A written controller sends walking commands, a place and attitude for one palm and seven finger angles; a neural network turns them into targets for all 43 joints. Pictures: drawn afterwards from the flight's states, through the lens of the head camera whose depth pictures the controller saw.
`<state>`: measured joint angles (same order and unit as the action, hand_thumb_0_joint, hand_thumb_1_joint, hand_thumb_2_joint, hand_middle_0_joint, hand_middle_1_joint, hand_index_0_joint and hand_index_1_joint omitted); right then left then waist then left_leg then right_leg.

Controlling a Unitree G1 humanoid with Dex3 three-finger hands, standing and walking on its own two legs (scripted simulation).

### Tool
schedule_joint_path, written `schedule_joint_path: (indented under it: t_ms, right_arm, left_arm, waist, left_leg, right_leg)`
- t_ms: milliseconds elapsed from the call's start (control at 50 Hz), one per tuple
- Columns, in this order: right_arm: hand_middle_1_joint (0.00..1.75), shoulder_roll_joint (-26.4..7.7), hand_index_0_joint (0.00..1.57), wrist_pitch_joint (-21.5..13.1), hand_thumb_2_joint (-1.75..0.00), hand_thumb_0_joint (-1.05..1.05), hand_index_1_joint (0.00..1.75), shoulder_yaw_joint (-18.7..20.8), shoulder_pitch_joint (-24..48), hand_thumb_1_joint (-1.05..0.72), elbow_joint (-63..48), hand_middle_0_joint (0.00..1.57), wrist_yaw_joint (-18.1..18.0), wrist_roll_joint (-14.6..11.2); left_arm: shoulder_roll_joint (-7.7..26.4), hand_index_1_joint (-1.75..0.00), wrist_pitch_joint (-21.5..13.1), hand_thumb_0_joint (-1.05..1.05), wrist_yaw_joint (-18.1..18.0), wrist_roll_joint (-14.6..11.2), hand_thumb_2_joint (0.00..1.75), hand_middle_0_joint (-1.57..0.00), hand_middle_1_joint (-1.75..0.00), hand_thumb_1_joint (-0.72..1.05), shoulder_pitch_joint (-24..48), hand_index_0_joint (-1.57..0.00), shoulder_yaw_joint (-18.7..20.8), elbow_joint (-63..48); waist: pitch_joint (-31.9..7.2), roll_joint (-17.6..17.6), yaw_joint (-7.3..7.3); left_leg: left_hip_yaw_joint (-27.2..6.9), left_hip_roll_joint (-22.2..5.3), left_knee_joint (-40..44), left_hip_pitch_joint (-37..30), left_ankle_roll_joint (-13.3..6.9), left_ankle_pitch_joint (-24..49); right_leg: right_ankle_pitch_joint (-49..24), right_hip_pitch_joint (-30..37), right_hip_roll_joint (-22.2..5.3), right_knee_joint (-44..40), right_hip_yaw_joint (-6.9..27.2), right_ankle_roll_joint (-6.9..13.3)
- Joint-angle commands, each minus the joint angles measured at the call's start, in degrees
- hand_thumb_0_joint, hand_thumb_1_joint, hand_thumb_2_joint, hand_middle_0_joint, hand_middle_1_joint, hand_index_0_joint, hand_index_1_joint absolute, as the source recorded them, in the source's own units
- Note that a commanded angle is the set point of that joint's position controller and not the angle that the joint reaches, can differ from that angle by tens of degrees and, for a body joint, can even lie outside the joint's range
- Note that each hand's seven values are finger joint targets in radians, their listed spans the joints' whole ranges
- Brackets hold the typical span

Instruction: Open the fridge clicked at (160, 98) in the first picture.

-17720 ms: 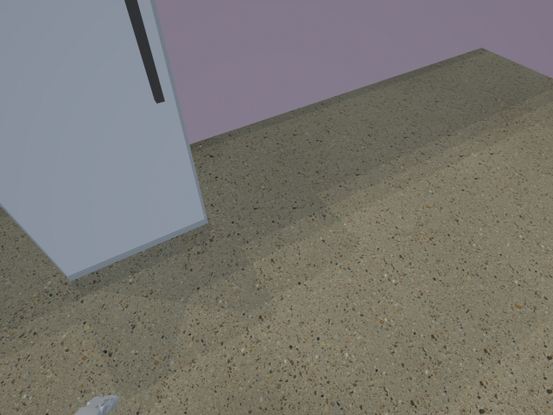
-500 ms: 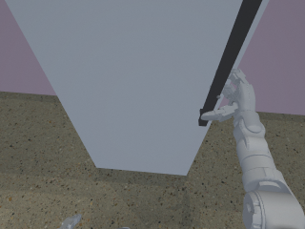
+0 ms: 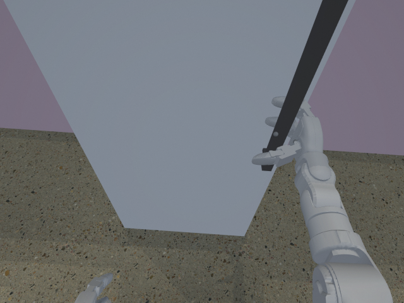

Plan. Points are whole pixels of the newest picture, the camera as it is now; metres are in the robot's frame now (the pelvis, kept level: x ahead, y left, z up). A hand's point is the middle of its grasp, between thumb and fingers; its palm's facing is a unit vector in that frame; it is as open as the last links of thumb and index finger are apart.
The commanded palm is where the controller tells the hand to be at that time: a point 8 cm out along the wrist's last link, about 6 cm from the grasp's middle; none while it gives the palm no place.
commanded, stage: slide the fingers in behind the handle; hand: right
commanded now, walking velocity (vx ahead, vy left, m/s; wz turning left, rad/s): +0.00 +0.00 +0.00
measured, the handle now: (294, 84) +0.48 -0.12 +0.20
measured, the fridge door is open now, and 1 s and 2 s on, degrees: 0 0 0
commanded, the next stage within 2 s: grip the handle and tug to test in 0.70 s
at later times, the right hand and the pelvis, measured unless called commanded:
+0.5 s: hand (274, 133) +0.43 -0.10 +0.12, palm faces -0.04 +1.00 +0.01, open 14.0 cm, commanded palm +0.40 -0.15 +0.12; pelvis -0.01 +0.00 +0.00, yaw +0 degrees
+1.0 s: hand (273, 130) +0.44 -0.10 +0.12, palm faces -0.05 +1.00 +0.01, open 13.0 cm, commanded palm +0.41 -0.15 +0.12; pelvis +0.00 -0.01 +0.00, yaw +0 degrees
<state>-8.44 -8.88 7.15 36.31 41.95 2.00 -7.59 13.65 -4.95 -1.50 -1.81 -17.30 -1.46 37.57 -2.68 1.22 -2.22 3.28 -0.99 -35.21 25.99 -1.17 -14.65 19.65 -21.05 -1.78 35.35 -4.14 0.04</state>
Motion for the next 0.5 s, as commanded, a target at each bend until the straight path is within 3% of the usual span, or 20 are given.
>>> schedule_joint_path:
  t_ms: [0, 40, 60, 180, 220, 260, 280, 360, 400, 480]
  right_arm:
    - [1.20, -7.72, 0.30, -4.47, -0.30, 0.00, 1.20, 1.27, 27.45, 0.50, -12.73, 0.30, 0.03, -0.39]
    - [1.20, -5.60, 0.30, -4.59, -0.30, 0.00, 1.20, -0.60, 28.23, 0.50, -12.01, 0.30, 0.35, -0.44]
    - [1.20, -6.61, 0.30, -4.71, -0.30, 0.00, 1.20, 0.31, 28.62, 0.50, -10.79, 0.30, 0.18, -0.55]
    - [1.20, -5.48, 0.30, -5.67, -0.30, 0.00, 1.20, -0.78, 29.62, 0.50, -9.41, 0.30, 0.50, -0.77]
    - [1.20, -4.54, 0.30, -6.12, -0.30, 0.00, 1.20, -1.60, 31.12, 0.50, -10.06, 0.30, 0.51, -0.70]
    - [1.20, -7.44, 0.30, -6.35, -0.30, 0.00, 1.20, 0.80, 29.60, 0.50, -8.51, 0.30, 0.24, -0.54]
    - [1.20, -5.54, 0.30, -6.42, -0.30, 0.00, 1.20, -0.80, 29.62, 0.50, -9.08, 0.30, 0.58, -0.75]
    - [1.20, -7.30, 0.30, -6.67, -0.30, 0.00, 1.20, 0.31, 31.18, 0.50, -7.64, 0.30, 0.68, -0.57]
    - [1.20, -5.33, 0.30, -6.74, -0.30, 0.00, 1.20, -0.92, 32.75, 0.50, -7.66, 0.30, 0.57, -0.68]
    - [1.20, -6.48, 0.30, -7.11, -0.30, 0.00, 1.20, 0.23, 31.67, 0.50, -6.63, 0.30, 0.28, -0.61]
  left_arm:
    - [7.03, -0.30, -2.64, 0.00, -0.53, 0.09, 0.90, -0.20, -0.30, 0.90, -0.48, -0.20, 2.58, -6.36]
    - [6.87, -0.30, -2.78, 0.00, -0.48, 0.05, 0.90, -0.20, -0.30, 0.90, -0.45, -0.20, 2.45, -6.21]
    - [7.13, -0.30, -2.77, 0.00, -0.56, 0.06, 0.90, -0.20, -0.30, 0.90, -0.88, -0.20, 2.65, -6.07]
    - [7.19, -0.30, -3.22, 0.00, -0.41, 0.07, 0.90, -0.20, -0.30, 0.90, -1.01, -0.20, 2.62, -5.63]
    - [7.07, -0.30, -3.50, 0.00, -0.25, 0.17, 0.90, -0.20, -0.30, 0.90, -1.16, -0.20, 2.74, -5.38]
    - [7.61, -0.30, -3.38, 0.00, -0.34, 0.23, 0.90, -0.20, -0.30, 0.90, -1.70, -0.20, 2.93, -5.13]
    - [7.34, -0.30, -3.46, 0.00, -0.28, 0.18, 0.90, -0.20, -0.30, 0.90, -1.17, -0.20, 2.81, -5.48]
    - [7.66, -0.30, -3.35, 0.00, -0.45, 0.15, 0.90, -0.20, -0.30, 0.90, -1.42, -0.20, 2.81, -5.21]
    - [7.28, -0.30, -3.52, 0.00, -0.34, 0.09, 0.90, -0.20, -0.30, 0.90, -1.36, -0.20, 2.63, -5.16]
    - [7.55, -0.30, -3.65, 0.00, -0.29, 0.31, 0.90, -0.20, -0.30, 0.90, -1.97, -0.20, 2.78, -4.96]
  waist:
    - [-18.40, -3.01, -0.72]
    - [-17.60, -2.21, -1.05]
    - [-17.72, -5.27, -1.27]
    - [-17.76, -4.63, -1.39]
    - [-18.58, -2.87, -1.48]
    - [-18.84, -5.67, -1.19]
    - [-18.81, -4.79, -1.29]
    - [-18.07, -4.80, -1.25]
    - [-17.62, -2.49, -1.58]
    - [-18.84, -5.01, -1.35]
  left_leg:
    - [-2.49, 0.90, 3.50, -13.94, -0.08, 16.34]
    - [-2.34, 0.95, 3.61, -12.90, -0.16, 15.72]
    - [-2.24, 1.00, 3.72, -13.38, 0.02, 15.14]
    - [-2.52, 0.90, 3.91, -13.05, 0.09, 14.20]
    - [-2.53, 0.93, 3.74, -12.49, -0.04, 13.85]
    - [-2.34, 1.01, 3.74, -13.34, -0.04, 13.74]
    - [-2.58, 0.98, 3.78, -13.04, 0.11, 13.69]
    - [-2.57, 0.95, 3.91, -12.92, -0.03, 12.09]
    - [-2.28, 1.09, 3.81, -11.02, -0.19, 11.74]
    - [-2.20, 1.12, 3.53, -12.05, -0.05, 12.58]
  right_leg:
    - [-11.49, 1.39, 1.82, -4.78, 1.63, 1.31]
    - [-10.91, 1.49, 1.87, -4.83, 1.71, 1.22]
    - [-10.48, 1.05, 1.84, -4.66, 1.96, 1.40]
    - [-9.23, 0.37, 1.99, -4.87, 1.90, 1.41]
    - [-9.01, 1.06, 2.10, -4.68, 1.90, 1.32]
    - [-9.39, 0.51, 1.92, -4.70, 2.17, 1.45]
    - [-9.00, 0.43, 1.99, -4.75, 1.89, 1.47]
    - [-7.99, -0.28, 2.02, -4.98, 2.13, 1.46]
    - [-7.87, 0.78, 2.03, -5.07, 2.24, 1.30]
    - [-8.68, 0.34, 1.85, -5.05, 2.30, 1.35]
